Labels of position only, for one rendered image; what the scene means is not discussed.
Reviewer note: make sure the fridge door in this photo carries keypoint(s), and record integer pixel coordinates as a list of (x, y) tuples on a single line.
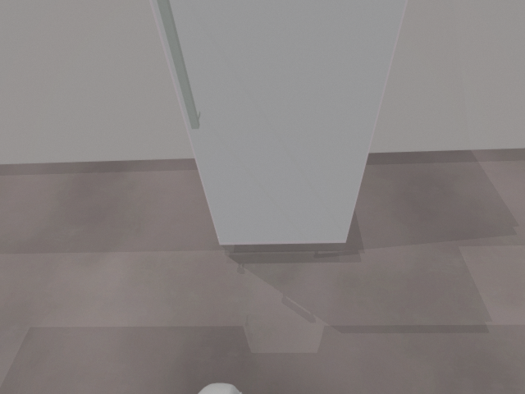
[(288, 93)]

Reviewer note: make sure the handle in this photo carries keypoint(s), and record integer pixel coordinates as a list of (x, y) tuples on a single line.
[(177, 56)]

